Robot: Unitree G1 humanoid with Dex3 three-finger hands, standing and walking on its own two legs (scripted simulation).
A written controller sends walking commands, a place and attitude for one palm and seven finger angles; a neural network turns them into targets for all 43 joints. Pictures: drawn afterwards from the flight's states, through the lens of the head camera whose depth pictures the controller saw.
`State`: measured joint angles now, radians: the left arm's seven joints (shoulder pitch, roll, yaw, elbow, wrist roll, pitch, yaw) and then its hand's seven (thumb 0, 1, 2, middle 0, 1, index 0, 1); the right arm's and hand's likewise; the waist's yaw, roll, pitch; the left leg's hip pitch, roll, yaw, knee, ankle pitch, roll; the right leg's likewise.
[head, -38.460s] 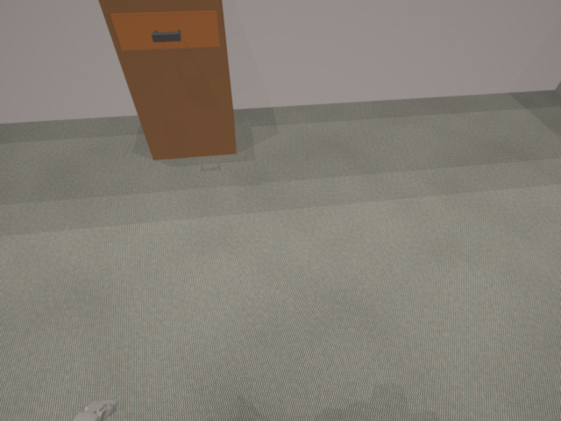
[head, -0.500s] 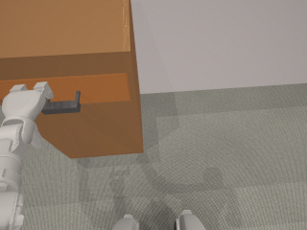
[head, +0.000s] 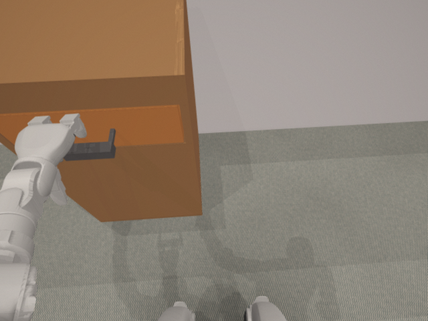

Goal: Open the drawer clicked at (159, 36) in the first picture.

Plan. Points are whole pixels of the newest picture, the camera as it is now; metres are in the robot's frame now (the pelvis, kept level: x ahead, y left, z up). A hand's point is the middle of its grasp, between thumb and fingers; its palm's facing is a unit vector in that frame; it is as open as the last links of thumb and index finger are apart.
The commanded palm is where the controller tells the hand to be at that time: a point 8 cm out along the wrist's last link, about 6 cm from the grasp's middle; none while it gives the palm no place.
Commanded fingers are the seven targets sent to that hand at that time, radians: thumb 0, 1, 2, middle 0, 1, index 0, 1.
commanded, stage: re-aim the fingers above the handle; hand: left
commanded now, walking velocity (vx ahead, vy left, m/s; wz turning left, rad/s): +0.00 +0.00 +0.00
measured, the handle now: (90, 142) +0.49 +0.31 -0.04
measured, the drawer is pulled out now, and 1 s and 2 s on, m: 0.00 0.00 0.00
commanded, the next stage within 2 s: lower the fingers behind the handle in 0.80 s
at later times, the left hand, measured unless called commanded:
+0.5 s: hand (73, 154) +0.42 +0.30 +0.02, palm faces -0.16 -0.02 -0.99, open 13.9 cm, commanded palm +0.41 +0.30 +0.07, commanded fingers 0.00 -0.50 0.30 -0.30 -1.20 -0.30 -1.20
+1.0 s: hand (75, 153) +0.42 +0.30 +0.02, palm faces -0.09 -0.04 -1.00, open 13.9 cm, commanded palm +0.41 +0.31 +0.06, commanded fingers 0.00 -0.50 0.30 -0.30 -1.20 -0.30 -1.20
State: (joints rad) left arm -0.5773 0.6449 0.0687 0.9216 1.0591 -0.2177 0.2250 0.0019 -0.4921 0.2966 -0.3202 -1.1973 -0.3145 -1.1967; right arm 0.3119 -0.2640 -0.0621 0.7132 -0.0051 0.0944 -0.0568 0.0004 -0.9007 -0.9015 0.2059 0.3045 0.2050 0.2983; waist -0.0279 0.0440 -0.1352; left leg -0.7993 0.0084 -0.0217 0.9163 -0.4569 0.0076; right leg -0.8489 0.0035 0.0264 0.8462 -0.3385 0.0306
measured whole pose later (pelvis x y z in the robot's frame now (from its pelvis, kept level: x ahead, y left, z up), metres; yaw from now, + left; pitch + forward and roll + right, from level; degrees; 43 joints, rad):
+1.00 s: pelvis +0.00 +0.00 +0.00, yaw +1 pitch +19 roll -2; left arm -0.61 0.62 0.05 0.88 1.07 -0.28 0.24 0.00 -0.49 0.30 -0.32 -1.20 -0.32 -1.20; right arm 0.29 -0.25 -0.06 0.72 -0.01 0.08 -0.06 0.00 -0.90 -0.90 0.21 0.30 0.21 0.30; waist -0.05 0.02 -0.15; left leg -0.82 0.00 -0.04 0.95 -0.47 0.01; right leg -0.85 0.00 0.01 0.87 -0.35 0.03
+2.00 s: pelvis -0.02 -0.01 -0.04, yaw +0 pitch +25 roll -1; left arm -0.66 0.64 0.12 1.00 1.11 -0.20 0.38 0.00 -0.49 0.30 -0.27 -1.21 -0.32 -1.20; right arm 0.25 -0.28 -0.03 0.72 -0.03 0.09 -0.02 0.00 -0.90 -0.90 0.21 0.30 0.20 0.30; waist -0.07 0.03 -0.17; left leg -1.05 0.01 -0.02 1.14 -0.52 0.00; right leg -1.12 0.01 0.03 1.07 -0.40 0.02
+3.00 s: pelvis -0.05 -0.01 -0.06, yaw +0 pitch +27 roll -1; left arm -0.86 0.73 0.07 1.08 1.10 -0.18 0.29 0.00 -0.49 0.30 -0.39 -1.40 -0.32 -1.21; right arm 0.28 -0.29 0.00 0.68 0.00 0.04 -0.05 0.00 -0.90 -0.90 0.21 0.30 0.21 0.30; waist -0.11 0.04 -0.16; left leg -1.21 0.00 -0.04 1.25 -0.51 0.00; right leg -1.26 0.00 0.02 1.17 -0.39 0.03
